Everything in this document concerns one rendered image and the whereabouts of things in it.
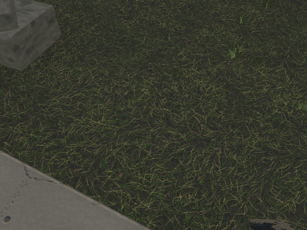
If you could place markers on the robot right hand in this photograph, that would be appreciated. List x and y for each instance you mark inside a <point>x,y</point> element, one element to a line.
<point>269,224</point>

